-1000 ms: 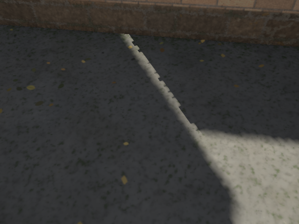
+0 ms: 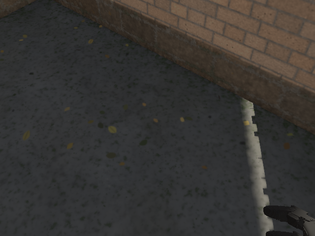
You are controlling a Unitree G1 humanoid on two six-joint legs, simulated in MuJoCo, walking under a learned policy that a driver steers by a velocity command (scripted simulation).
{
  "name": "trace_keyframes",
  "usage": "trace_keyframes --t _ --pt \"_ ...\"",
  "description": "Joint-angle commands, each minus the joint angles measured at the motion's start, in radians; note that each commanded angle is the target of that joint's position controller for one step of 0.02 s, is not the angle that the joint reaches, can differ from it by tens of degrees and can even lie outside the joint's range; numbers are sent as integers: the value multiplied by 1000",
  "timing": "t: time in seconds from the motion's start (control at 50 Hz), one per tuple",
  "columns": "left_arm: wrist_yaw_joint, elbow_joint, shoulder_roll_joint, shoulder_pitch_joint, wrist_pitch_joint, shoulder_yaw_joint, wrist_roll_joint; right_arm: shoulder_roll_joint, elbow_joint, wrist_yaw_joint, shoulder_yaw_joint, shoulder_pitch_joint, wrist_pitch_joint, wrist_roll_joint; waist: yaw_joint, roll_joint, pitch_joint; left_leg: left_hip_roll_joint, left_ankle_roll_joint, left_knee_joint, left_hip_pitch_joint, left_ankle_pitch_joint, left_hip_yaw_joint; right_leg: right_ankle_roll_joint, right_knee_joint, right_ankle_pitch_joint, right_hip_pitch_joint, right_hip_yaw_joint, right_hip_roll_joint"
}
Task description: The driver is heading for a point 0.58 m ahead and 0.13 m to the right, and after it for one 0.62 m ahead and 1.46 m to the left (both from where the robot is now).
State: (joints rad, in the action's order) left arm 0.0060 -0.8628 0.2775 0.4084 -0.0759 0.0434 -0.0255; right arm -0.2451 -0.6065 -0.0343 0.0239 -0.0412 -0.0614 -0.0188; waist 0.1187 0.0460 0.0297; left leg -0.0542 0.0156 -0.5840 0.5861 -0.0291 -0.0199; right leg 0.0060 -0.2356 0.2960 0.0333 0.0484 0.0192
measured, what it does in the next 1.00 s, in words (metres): walks ahead, turning right: left foot, then right foot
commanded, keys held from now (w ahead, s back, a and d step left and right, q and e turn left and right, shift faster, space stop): w+e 0.66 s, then q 0.34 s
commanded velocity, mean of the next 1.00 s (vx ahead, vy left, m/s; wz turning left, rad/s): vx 0.42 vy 0.00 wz -0.26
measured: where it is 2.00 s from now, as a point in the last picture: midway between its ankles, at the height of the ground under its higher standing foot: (215, 201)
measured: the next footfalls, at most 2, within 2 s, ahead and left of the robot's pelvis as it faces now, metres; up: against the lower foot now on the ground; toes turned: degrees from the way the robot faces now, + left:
left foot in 0.08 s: +0.22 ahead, +0.13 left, +0.00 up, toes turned -1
right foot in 0.60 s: +0.46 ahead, -0.16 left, +0.00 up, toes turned -21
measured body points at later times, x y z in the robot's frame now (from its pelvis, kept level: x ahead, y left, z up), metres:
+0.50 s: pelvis +0.26 +0.01 +0.00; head +0.29 +0.00 +0.45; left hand +0.51 +0.20 -0.10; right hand +0.23 -0.27 -0.13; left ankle +0.18 +0.13 -0.74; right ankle +0.41 -0.17 -0.70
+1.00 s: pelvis +0.49 -0.09 +0.00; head +0.52 -0.11 +0.45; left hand +0.69 +0.14 -0.10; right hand +0.56 -0.38 -0.11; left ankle +0.69 +0.00 -0.70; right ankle +0.42 -0.15 -0.74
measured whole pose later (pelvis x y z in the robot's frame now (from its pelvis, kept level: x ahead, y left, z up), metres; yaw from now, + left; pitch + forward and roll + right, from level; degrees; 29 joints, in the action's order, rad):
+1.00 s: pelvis +0.49 -0.09 +0.00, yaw -18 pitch +1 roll -2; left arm -0.02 -0.79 0.27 0.18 -0.03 0.04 0.02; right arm -0.28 -0.78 -0.02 0.04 -0.14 -0.06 0.00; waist 0.02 0.05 0.06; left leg -0.07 -0.04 -0.65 0.59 -0.01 -0.03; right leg 0.07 -0.27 0.22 -0.06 0.08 0.07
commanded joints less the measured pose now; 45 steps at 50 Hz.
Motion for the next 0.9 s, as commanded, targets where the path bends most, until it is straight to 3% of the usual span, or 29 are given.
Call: trace_keyframes --t 0.02,0.04,0.06,0.08,0.1,0.12,0.14,0.18,0.2,0.22,0.26,0.3,0.32,0.36,0.44,0.5,0.56,0.58,0.6,0.62,0.64,0.66,0.68,0.7,0.72,0.76,0.82,0.86,0.9 --pt "-2 31 196 -4 10 45 -8 -96 92 -12 36 67 -22 -1 -63 -132 30 29 37 70 -76 -67 18 165 -3 -467 -11 -171 -278" --pt "-4 31 208 -23 16 47 -10 -118 73 -9 51 -9 -25 2 -117 -129 -13 52 56 109 -202 -65 38 149 -91 -602 -27 -154 -260" --pt "-5 34 196 -31 19 41 -6 -162 29 0 76 -156 -24 7 -189 -111 -109 59 81 123 -426 -40 48 124 -256 -677 -92 -120 -212" --pt "-8 66 139 -45 13 19 19 -234 -1 15 98 -339 -23 25 -267 -34 -257 -113 139 80 -733 -14 -125 81 -549 -439 -297 -92 -155" --pt "-9 89 15 72 -3 -16 20 -304 -9 20 106 -378 -16 41 -202 231 -387 -365 267 170 -1010 -180 -557 15 -894 232 -660 -65 9" --pt "-7 71 118 39 -14 8 -5 -212 -11 20 87 -386 -16 32 -241 164 -380 -364 276 253 -951 -330 -663 13 -1029 277 -753 -185 -21" --pt "-7 98 170 -41 -18 30 -26 -168 -17 21 71 -320 -19 24 -221 116 -226 -334 231 276 -817 -318 -510 21 -1040 185 -795 -180 -65" --pt "-14 104 144 -107 -10 35 -6 -114 -30 17 56 -215 -28 25 -165 62 -98 -248 186 337 -599 -171 -301 13 -971 45 -740 -156 -128" --pt "-12 97 122 -89 4 34 -2 -92 -36 13 51 -190 -37 29 -138 75 -75 -213 179 371 -539 -118 -219 7 -949 2 -696 -159 -149" --pt "-9 97 99 -79 14 33 -10 -87 -42 16 54 -176 -47 30 -121 73 -62 -204 177 403 -492 -98 -181 -1 -931 -29 -661 -159 -153" --pt "-6 106 66 -94 30 29 -10 -98 -64 21 62 -166 -61 28 -104 42 -27 -206 183 442 -450 -17 -103 -15 -898 -66 -674 -162 -157" --pt "-4 128 58 -143 36 28 -5 -120 -85 30 71 -177 -64 33 -106 13 1 -206 185 459 -454 36 -38 -28 -826 -141 -725 -173 -158" --pt "-3 130 56 -148 38 29 -5 -134 -97 32 75 -172 -59 42 -101 26 0 -198 182 456 -464 90 5 -27 -793 -188 -732 -169 -156" --pt "8 142 53 -194 36 26 -2 -144 -108 37 79 -177 -53 39 -117 10 12 -181 168 458 -466 116 79 -21 -686 -290 -717 -143 -151" --pt "31 200 30 -344 31 10 4 -183 -145 44 88 -243 -41 22 -181 -27 65 -208 155 459 -541 106 151 3 -493 -367 -730 -79 -143" --pt "50 240 44 -418 38 13 5 -197 -176 45 97 -282 -24 8 -199 -21 80 -228 139 415 -635 165 188 36 -420 -292 -726 -34 -123" --pt "60 252 85 -361 51 35 8 -237 -181 51 105 -262 -8 -3 -137 29 6 -234 105 231 -691 597 227 95 -410 -131 -576 48 -37" --pt "55 240 114 -267 55 54 3 -251 -179 56 106 -243 -1 -15 -75 31 -46 -228 88 95 -681 726 237 123 -390 -116 -459 67 4" --pt "42 197 167 -106 58 87 0 -243 -176 60 100 -230 4 -17 14 15 -130 -188 54 -121 -592 703 263 162 -327 -167 -221 62 47" --pt "19 168 266 30 69 120 -2 -190 -154 64 78 -258 -3 15 44 -127 -228 -133 5 -449 -333 297 266 225 -318 -208 79 -180 -96" --pt "16 197 333 -32 61 125 -11 -79 -94 47 40 -301 -30 27 -66 -350 -342 110 -55 -812 94 -539 120 438 -141 19 368 -786 -330" --pt "23 214 242 -13 44 95 0 -162 -86 30 52 -203 -67 1 9 -186 -390 68 -25 -863 195 -531 -95 408 -30 105 370 -868 -357" --pt "27 201 180 -58 30 75 13 -180 -75 22 55 -147 -78 -30 -7 -131 -245 19 -1 -816 229 -451 -71 361 -39 -61 250 -678 -340" --pt "28 208 144 -131 21 62 17 -169 -93 27 52 -165 -75 -22 -68 -39 -139 -34 0 -719 175 -380 -53 316 -60 -318 81 -519 -305" --pt "18 216 104 -200 15 50 21 -176 -115 38 60 -179 -65 4 -101 -45 -106 -75 -15 -627 97 -352 -46 280 -75 -507 -36 -392 -264" --pt "9 216 99 -222 8 40 40 -148 -138 36 55 -219 -32 10 -136 -56 -107 -77 -41 -573 -32 -325 -33 274 -45 -683 -161 -304 -252" --pt "0 175 140 -223 -6 45 41 -106 -146 46 41 -227 3 12 -150 -91 -85 -61 -71 -435 -55 -228 -19 264 -8 -812 -235 -163 -233" --pt "-15 161 144 -232 -4 44 37 -102 -134 45 34 -177 6 13 -136 -105 -74 -39 -70 -312 -69 -94 -17 226 16 -751 -237 -82 -199" --pt "-27 145 147 -239 7 42 47 -97 -117 41 29 -98 -3 20 -108 -124 -52 -16 -62 -159 -92 41 7 190 26 -705 -222 -11 -164"
Over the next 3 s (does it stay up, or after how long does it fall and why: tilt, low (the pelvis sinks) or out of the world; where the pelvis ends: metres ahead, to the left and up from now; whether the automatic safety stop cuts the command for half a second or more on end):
stays up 0.66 0.00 0.01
